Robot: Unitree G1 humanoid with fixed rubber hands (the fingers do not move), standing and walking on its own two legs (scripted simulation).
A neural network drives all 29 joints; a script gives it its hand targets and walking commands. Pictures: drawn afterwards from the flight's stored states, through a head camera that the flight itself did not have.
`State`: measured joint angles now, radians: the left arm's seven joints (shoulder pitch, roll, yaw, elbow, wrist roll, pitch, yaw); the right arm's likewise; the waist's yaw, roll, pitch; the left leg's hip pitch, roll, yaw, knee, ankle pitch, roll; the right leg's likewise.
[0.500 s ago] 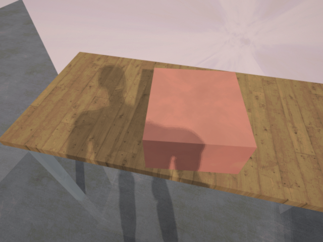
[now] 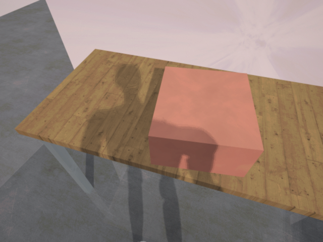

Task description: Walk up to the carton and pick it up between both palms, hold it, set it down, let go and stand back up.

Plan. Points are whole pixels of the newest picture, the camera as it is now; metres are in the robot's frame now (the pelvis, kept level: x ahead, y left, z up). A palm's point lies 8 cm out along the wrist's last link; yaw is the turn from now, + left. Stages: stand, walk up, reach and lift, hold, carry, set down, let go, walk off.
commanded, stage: walk up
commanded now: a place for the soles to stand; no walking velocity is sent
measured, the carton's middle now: (201, 116) +0.48 -0.10 +0.00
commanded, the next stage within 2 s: reach and lift in 1.84 s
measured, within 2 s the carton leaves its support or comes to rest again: neither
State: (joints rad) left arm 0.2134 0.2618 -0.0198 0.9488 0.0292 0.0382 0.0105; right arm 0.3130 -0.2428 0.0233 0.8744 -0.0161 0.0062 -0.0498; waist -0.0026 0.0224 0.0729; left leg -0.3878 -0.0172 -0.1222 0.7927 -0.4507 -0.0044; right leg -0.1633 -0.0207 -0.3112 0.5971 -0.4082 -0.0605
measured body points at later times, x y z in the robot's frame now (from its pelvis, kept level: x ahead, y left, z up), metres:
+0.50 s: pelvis +0.01 +0.00 +0.01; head +0.03 -0.01 +0.46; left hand +0.01 +0.25 -0.14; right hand +0.07 -0.24 -0.14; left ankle +0.04 +0.11 -0.72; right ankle -0.04 -0.07 -0.72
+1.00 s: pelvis +0.01 +0.03 +0.01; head +0.02 +0.03 +0.46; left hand +0.00 +0.27 -0.14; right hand +0.04 -0.21 -0.14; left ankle +0.04 +0.11 -0.72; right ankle -0.04 -0.07 -0.72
